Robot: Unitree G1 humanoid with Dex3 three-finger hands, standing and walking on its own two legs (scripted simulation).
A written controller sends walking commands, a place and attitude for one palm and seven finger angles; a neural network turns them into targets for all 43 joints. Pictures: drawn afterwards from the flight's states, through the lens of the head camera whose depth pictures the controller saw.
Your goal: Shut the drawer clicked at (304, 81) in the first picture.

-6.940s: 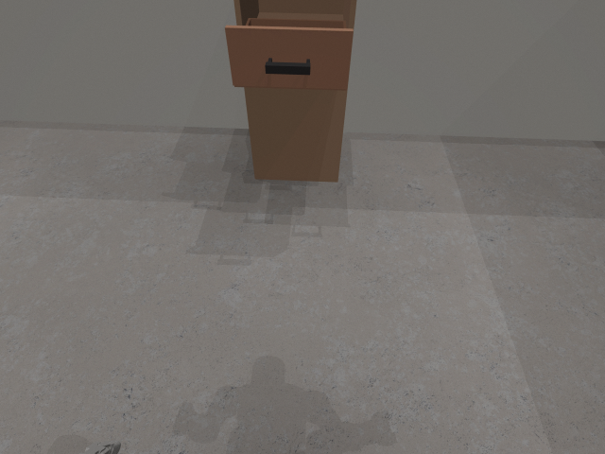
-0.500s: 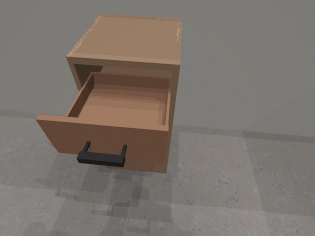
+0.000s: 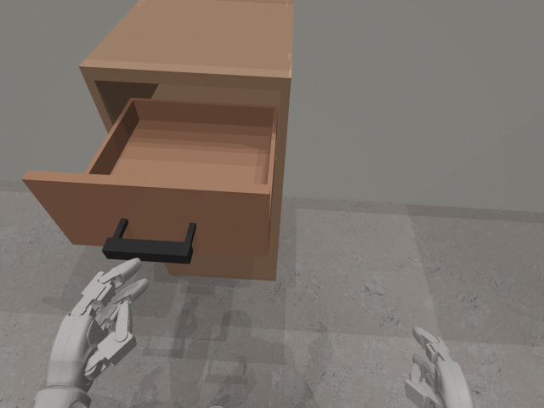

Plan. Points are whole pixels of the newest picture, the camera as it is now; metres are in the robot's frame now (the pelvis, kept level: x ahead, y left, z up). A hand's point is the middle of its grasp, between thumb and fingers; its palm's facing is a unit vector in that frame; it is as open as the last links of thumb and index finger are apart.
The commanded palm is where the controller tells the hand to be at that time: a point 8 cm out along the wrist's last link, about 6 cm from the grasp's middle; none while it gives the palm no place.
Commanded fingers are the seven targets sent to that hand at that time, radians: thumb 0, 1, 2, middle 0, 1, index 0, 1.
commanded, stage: raise the hand and make a fist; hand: left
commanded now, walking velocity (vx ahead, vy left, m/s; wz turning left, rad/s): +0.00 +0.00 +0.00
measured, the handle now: (153, 238) +0.38 +0.21 +0.02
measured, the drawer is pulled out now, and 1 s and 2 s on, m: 0.29 0.29 0.29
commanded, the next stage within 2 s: bring the fist close to the handle in 1.60 s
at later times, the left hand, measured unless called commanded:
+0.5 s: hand (116, 345) +0.20 +0.20 +0.05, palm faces -0.01 -1.00 -0.05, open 4.0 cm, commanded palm +0.15 +0.26 +0.05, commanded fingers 0.00 0.90 0.90 -1.02 -1.19 -1.02 -1.19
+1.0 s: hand (109, 345) +0.19 +0.19 +0.09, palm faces -0.01 -1.00 -0.04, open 3.1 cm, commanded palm +0.15 +0.25 +0.10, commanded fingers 0.00 0.90 0.90 -1.40 -1.60 -1.40 -1.60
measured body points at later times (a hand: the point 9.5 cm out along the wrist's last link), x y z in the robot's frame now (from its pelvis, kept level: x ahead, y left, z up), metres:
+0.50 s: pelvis -0.01 -0.01 -0.01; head +0.02 -0.02 +0.44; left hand +0.19 +0.26 +0.05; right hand +0.14 -0.25 -0.10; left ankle +0.03 +0.11 -0.69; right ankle -0.02 -0.10 -0.69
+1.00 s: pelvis +0.00 +0.02 +0.00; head +0.01 +0.02 +0.45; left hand +0.18 +0.25 +0.09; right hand +0.22 -0.19 -0.04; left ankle +0.03 +0.11 -0.69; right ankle -0.02 -0.10 -0.69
